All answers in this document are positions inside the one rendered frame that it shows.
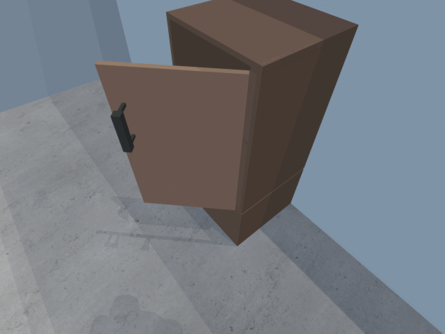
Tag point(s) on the handle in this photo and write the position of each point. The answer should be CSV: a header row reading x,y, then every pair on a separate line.
x,y
122,130

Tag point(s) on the cupboard door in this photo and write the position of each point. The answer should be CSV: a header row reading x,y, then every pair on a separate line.
x,y
188,123

